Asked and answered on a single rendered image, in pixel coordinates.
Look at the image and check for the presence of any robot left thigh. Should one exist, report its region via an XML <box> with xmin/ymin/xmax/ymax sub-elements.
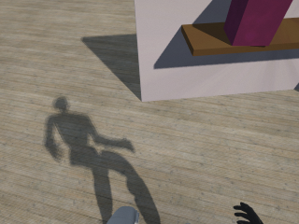
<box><xmin>107</xmin><ymin>206</ymin><xmax>139</xmax><ymax>224</ymax></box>

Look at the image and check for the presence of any carton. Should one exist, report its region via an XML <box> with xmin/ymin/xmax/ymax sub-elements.
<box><xmin>223</xmin><ymin>0</ymin><xmax>293</xmax><ymax>47</ymax></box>

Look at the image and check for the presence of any table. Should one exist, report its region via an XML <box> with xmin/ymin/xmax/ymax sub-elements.
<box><xmin>181</xmin><ymin>17</ymin><xmax>299</xmax><ymax>56</ymax></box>

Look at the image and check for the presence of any right robot hand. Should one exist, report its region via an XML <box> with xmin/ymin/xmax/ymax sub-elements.
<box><xmin>234</xmin><ymin>202</ymin><xmax>263</xmax><ymax>224</ymax></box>

